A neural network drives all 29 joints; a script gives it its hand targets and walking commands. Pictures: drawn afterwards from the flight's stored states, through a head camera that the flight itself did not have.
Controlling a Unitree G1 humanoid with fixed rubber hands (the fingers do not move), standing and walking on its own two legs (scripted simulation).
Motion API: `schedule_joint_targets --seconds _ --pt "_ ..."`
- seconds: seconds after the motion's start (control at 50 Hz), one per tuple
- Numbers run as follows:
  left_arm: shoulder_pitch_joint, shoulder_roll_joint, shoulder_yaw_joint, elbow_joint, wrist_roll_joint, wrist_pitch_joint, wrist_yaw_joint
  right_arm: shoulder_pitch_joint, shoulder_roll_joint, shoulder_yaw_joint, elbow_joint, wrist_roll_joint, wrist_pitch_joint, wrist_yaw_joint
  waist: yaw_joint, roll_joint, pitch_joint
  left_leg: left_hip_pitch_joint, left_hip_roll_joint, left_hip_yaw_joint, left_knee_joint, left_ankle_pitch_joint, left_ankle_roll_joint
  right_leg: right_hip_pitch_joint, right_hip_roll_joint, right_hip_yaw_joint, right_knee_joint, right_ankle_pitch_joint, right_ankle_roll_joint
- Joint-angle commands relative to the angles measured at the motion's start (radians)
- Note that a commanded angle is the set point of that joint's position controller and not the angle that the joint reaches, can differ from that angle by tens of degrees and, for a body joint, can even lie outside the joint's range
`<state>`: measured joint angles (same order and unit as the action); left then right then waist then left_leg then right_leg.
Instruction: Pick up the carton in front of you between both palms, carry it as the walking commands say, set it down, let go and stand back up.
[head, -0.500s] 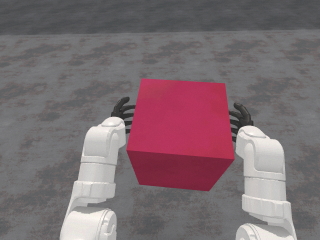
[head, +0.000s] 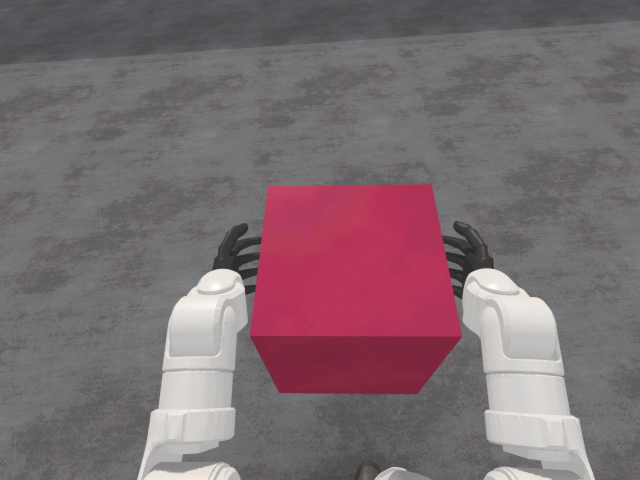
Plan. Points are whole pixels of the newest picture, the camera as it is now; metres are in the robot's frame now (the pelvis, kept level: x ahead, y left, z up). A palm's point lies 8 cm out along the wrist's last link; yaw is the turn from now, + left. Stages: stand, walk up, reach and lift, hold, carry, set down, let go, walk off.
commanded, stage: carry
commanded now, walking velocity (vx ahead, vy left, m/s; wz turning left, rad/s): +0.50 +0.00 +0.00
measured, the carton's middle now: (348, 298) +0.35 +0.00 -0.01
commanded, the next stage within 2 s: none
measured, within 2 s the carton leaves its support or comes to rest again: neither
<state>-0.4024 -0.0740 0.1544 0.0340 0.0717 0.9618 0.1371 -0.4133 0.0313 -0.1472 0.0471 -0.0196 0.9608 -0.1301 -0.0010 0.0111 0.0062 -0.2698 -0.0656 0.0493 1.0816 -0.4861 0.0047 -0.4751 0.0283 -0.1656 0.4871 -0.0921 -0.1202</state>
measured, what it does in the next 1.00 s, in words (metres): walks ahead: left foot, then right foot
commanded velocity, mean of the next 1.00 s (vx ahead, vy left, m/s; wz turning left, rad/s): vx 0.50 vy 0.00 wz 0.00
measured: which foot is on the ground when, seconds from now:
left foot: up 0.00-0.40, down 0.42-0.90, up 0.92-1.00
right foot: down 0.00-0.44, up 0.46-0.88, down 0.90-1.00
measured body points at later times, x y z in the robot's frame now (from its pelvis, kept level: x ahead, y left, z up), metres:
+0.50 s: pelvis +0.30 +0.06 +0.01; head +0.27 +0.07 +0.45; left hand +0.58 +0.20 +0.08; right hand +0.57 -0.10 +0.09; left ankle +0.37 +0.14 -0.72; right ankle +0.15 -0.05 -0.67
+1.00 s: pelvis +0.59 +0.01 +0.01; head +0.58 +0.00 +0.46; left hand +0.86 +0.16 +0.08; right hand +0.86 -0.14 +0.07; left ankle +0.42 +0.14 -0.64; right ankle +0.66 -0.07 -0.72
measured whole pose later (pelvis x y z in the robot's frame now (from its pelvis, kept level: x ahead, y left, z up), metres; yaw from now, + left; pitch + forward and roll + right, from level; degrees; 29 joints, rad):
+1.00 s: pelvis +0.59 +0.01 +0.01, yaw +0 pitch +3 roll +0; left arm -0.16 -0.13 0.10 -0.25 0.12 1.20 0.09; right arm -0.15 0.13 -0.13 -0.29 -0.13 1.21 -0.09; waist 0.01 0.03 -0.11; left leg -0.27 0.08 0.07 1.05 -0.45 -0.01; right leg -0.42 -0.05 -0.23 0.51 -0.16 -0.08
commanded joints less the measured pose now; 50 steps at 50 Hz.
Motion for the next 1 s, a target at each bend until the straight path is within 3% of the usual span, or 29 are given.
schedule_joint_targets --seconds 0.0,0.02,0.06,0.12,0.22,0.32,0.34,0.38,0.4,0.42,0.44,0.46,0.48,0.5,0.52,0.58,0.66,0.8,0.84,0.86,0.88,0.9,0.92,0.94,0.96,0.98 --pt "-0.533 -0.959 -0.735 -0.127 -0.401 0.030 -0.254 -0.513 1.002 0.712 -0.116 0.335 0.040 0.249 0.022 -0.051 -0.524 -0.414 0.094 -0.076 0.126 0.076 -0.003 0.780 -0.378 0.540 -0.167 0.313 -0.120" --pt "-0.549 -0.974 -0.745 -0.139 -0.417 0.044 -0.261 -0.495 1.013 0.701 -0.107 0.322 0.050 0.249 0.019 -0.029 -0.485 -0.389 0.109 -0.070 0.053 0.114 -0.006 0.714 -0.361 0.483 -0.192 0.317 -0.087" --pt "-0.564 -0.996 -0.750 -0.168 -0.432 0.066 -0.275 -0.453 1.031 0.695 -0.099 0.304 0.069 0.251 0.015 -0.050 -0.463 -0.309 0.111 -0.037 -0.104 0.142 -0.019 0.619 -0.327 0.384 -0.233 0.292 -0.040" --pt "-0.525 -0.993 -0.743 -0.185 -0.437 0.106 -0.301 -0.405 1.051 0.700 -0.113 0.279 0.089 0.244 0.017 -0.115 -0.427 -0.297 0.092 0.034 -0.268 0.171 -0.039 0.574 -0.286 0.280 -0.258 0.306 -0.038" --pt "-0.391 -0.982 -0.720 -0.223 -0.410 0.158 -0.326 -0.368 1.056 0.743 -0.231 0.278 0.140 0.245 0.017 -0.195 -0.334 -0.294 0.119 0.082 -0.462 0.346 -0.039 0.517 -0.246 0.167 -0.294 0.235 -0.005" --pt "-0.247 -0.944 -0.716 -0.295 -0.342 0.198 -0.321 -0.273 1.027 0.761 -0.322 0.295 0.196 0.277 0.028 -0.181 -0.263 -0.215 0.116 0.132 -0.608 0.418 -0.023 0.505 -0.251 0.127 -0.254 0.233 0.011" --pt "-0.230 -0.945 -0.719 -0.308 -0.338 0.205 -0.320 -0.254 1.028 0.759 -0.329 0.300 0.205 0.284 0.026 -0.175 -0.259 -0.164 0.111 0.152 -0.636 0.409 -0.016 0.489 -0.253 0.118 -0.219 0.214 0.019" --pt "-0.216 -0.944 -0.728 -0.347 -0.347 0.220 -0.316 -0.216 1.011 0.746 -0.350 0.311 0.224 0.294 0.008 -0.105 -0.303 0.094 0.076 0.202 -0.674 0.333 0.001 0.371 -0.209 0.052 -0.014 0.238 0.048" --pt "-0.226 -0.922 -0.732 -0.363 -0.352 0.228 -0.314 -0.201 0.993 0.737 -0.349 0.309 0.232 0.296 -0.008 -0.033 -0.351 0.274 0.175 0.067 -0.682 0.269 0.024 0.225 -0.176 0.019 0.174 0.149 0.086" --pt "-0.244 -0.901 -0.738 -0.387 -0.362 0.242 -0.312 -0.184 0.965 0.719 -0.333 0.297 0.236 0.296 -0.014 0.196 -0.405 0.398 0.407 -0.357 -0.801 0.165 0.117 0.010 -0.071 0.003 0.451 -0.107 0.131" --pt "-0.281 -0.906 -0.757 -0.405 -0.376 0.255 -0.311 -0.186 0.972 0.714 -0.316 0.297 0.237 0.295 -0.025 0.327 -0.401 0.519 0.509 -0.552 -0.846 0.234 0.217 -0.222 -0.013 0.070 0.610 -0.390 0.125" --pt "-0.293 -0.924 -0.766 -0.414 -0.389 0.256 -0.311 -0.192 0.987 0.715 -0.348 0.310 0.238 0.296 -0.023 0.251 -0.392 0.483 0.499 -0.514 -0.839 0.286 0.222 -0.267 -0.068 0.143 0.719 -0.400 0.105" --pt "-0.299 -0.942 -0.768 -0.411 -0.395 0.253 -0.312 -0.206 1.009 0.717 -0.359 0.319 0.238 0.296 -0.019 0.167 -0.382 0.425 0.468 -0.423 -0.831 0.333 0.206 -0.265 -0.103 0.154 0.739 -0.366 0.098" --pt "-0.292 -0.956 -0.769 -0.408 -0.393 0.248 -0.311 -0.218 1.026 0.724 -0.370 0.323 0.237 0.298 -0.013 0.073 -0.377 0.360 0.445 -0.342 -0.850 0.299 0.170 -0.236 -0.141 0.168 0.687 -0.293 0.095" --pt "-0.282 -0.967 -0.769 -0.403 -0.387 0.243 -0.310 -0.231 1.043 0.733 -0.378 0.327 0.233 0.300 -0.010 0.059 -0.363 0.298 0.424 -0.272 -0.883 0.285 0.141 -0.199 -0.163 0.168 0.621 -0.240 0.100" --pt "-0.233 -0.996 -0.775 -0.385 -0.368 0.229 -0.302 -0.212 1.046 0.746 -0.384 0.339 0.228 0.310 -0.012 0.107 -0.343 0.241 0.374 -0.125 -0.941 0.269 0.121 -0.138 -0.150 0.107 0.468 -0.155 0.124" --pt "-0.193 -0.991 -0.775 -0.393 -0.350 0.220 -0.292 -0.184 1.026 0.756 -0.405 0.338 0.224 0.319 -0.013 0.106 -0.284 0.284 0.337 -0.037 -0.955 0.377 0.125 -0.168 -0.139 0.050 0.246 -0.040 0.147" --pt "-0.195 -0.917 -0.770 -0.423 -0.359 0.249 -0.293 -0.149 0.950 0.735 -0.403 0.309 0.246 0.305 -0.020 0.142 -0.196 0.348 0.316 0.050 -0.876 0.601 0.101 -0.098 -0.103 -0.020 0.026 0.039 0.108" --pt "-0.192 -0.905 -0.761 -0.410 -0.363 0.257 -0.298 -0.153 0.942 0.733 -0.397 0.301 0.253 0.300 -0.014 0.146 -0.207 0.345 0.311 0.080 -0.783 0.691 0.083 0.010 -0.075 -0.058 -0.023 0.004 0.091" --pt "-0.175 -0.905 -0.755 -0.395 -0.362 0.259 -0.301 -0.159 0.941 0.733 -0.395 0.299 0.256 0.299 0.003 0.121 -0.236 0.306 0.283 0.134 -0.662 0.761 0.060 0.145 -0.035 -0.108 -0.073 -0.005 0.088" --pt "-0.170 -0.903 -0.746 -0.380 -0.360 0.260 -0.305 -0.148 0.938 0.735 -0.387 0.295 0.259 0.298 0.010 0.081 -0.301 0.189 0.252 0.172 -0.504 0.761 0.029 0.364 -0.038 -0.094 -0.059 -0.042 0.081" --pt "-0.147 -0.897 -0.734 -0.360 -0.351 0.260 -0.307 -0.168 0.930 0.738 -0.392 0.296 0.263 0.299 0.033 -0.045 -0.373 0.013 0.201 0.180 -0.257 0.546 -0.010 0.547 -0.215 0.178 -0.128 -0.173 0.038" --pt "-0.153 -0.904 -0.729 -0.331 -0.349 0.250 -0.310 -0.191 0.951 0.753 -0.411 0.304 0.269 0.300 0.035 -0.318 -0.442 -0.298 0.067 0.129 0.024 0.206 -0.051 0.763 -0.440 0.615 -0.216 -0.187 -0.105" --pt "-0.153 -0.942 -0.733 -0.342 -0.357 0.244 -0.313 -0.207 0.967 0.766 -0.413 0.309 0.262 0.304 0.025 -0.300 -0.413 -0.421 0.073 0.016 0.164 0.002 -0.023 0.759 -0.454 0.654 -0.248 -0.020 -0.125" --pt "-0.173 -0.974 -0.740 -0.357 -0.365 0.236 -0.316 -0.221 1.002 0.772 -0.407 0.316 0.252 0.307 0.026 -0.232 -0.409 -0.445 0.125 -0.026 0.218 0.021 0.004 0.714 -0.428 0.541 -0.215 0.093 -0.105" --pt "-0.194 -1.006 -0.748 -0.375 -0.373 0.227 -0.319 -0.227 1.028 0.775 -0.415 0.318 0.239 0.309 0.024 -0.126 -0.407 -0.434 0.164 -0.045 0.193 0.078 0.016 0.658 -0.408 0.455 -0.204 0.140 -0.074"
